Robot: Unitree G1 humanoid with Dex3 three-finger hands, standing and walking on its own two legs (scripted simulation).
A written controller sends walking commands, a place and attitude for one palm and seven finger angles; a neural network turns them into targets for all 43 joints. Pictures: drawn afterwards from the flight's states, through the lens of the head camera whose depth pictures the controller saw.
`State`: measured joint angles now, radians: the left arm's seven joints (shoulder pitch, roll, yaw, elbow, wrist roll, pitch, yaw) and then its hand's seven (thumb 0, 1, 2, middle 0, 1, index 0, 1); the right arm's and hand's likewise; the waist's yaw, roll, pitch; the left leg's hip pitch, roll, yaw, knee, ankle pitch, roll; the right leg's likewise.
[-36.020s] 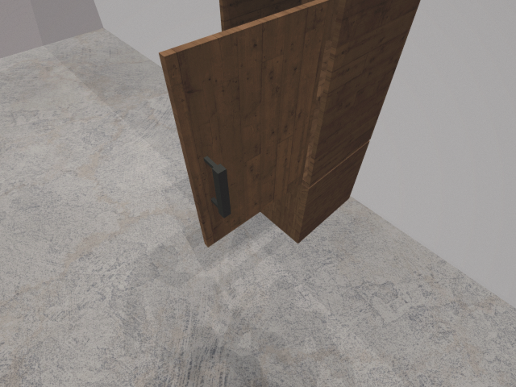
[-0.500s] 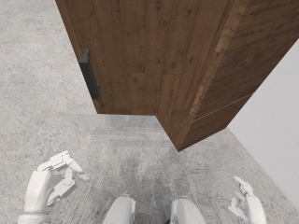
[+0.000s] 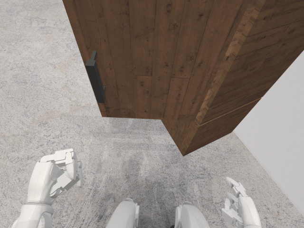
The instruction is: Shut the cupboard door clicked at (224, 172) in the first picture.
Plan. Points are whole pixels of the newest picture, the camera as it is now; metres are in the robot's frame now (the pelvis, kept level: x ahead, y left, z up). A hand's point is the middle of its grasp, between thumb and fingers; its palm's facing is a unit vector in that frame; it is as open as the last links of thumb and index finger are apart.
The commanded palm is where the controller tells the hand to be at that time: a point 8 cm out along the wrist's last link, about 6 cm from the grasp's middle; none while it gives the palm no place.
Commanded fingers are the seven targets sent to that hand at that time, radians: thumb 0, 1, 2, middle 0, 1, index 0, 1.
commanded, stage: raise the hand and make a fist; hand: left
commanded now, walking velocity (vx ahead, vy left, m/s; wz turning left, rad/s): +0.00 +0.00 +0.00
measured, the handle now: (98, 78) +0.52 +0.21 +0.04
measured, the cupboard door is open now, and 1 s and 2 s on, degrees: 62 62 62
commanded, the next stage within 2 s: bring the fist close to the handle in 0.34 s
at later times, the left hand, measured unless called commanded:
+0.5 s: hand (82, 174) +0.23 +0.18 +0.04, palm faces +0.04 -1.00 -0.02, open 3.1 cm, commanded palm +0.22 +0.23 +0.05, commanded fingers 0.00 0.90 0.90 -1.30 -1.50 -1.30 -1.50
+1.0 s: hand (98, 134) +0.33 +0.17 +0.05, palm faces +0.04 -1.00 -0.04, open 3.1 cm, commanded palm +0.31 +0.22 +0.05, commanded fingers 0.00 0.90 0.90 -1.30 -1.50 -1.30 -1.50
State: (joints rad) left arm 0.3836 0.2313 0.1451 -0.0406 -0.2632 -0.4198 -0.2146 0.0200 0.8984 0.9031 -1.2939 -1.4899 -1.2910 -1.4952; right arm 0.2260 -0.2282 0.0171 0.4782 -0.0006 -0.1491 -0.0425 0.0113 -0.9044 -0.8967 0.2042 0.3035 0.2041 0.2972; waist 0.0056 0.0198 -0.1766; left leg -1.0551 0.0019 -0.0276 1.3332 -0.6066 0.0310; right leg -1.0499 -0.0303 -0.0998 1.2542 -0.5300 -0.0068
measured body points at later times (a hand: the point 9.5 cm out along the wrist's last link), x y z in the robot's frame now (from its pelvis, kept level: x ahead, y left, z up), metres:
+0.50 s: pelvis +0.00 -0.01 +0.00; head +0.08 +0.00 +0.44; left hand +0.22 +0.23 +0.05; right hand +0.19 -0.24 -0.07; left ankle +0.02 +0.10 -0.62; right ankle +0.04 -0.13 -0.62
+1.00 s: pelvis +0.00 -0.01 +0.01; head +0.09 -0.01 +0.45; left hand +0.32 +0.22 +0.05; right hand +0.15 -0.26 -0.09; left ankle +0.02 +0.10 -0.62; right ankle +0.04 -0.13 -0.62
